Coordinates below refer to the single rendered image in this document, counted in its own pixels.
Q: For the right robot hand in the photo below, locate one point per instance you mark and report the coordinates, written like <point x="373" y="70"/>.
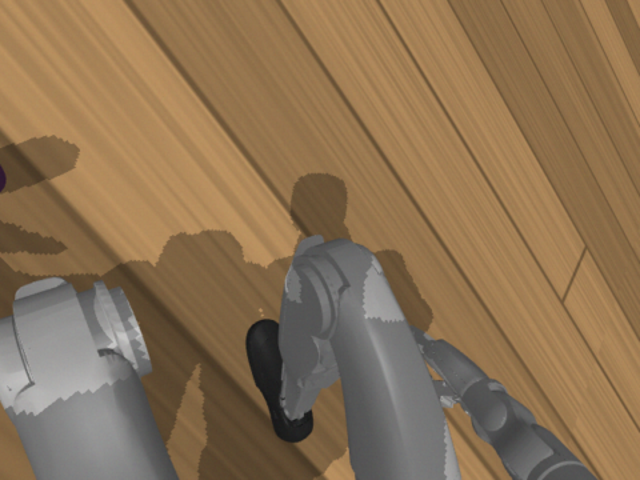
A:
<point x="456" y="369"/>

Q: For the bottle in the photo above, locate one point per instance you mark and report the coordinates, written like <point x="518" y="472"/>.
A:
<point x="2" y="178"/>

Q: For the right robot foot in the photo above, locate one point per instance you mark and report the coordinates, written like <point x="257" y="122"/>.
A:
<point x="266" y="365"/>

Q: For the right robot arm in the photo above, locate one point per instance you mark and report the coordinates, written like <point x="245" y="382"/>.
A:
<point x="527" y="450"/>

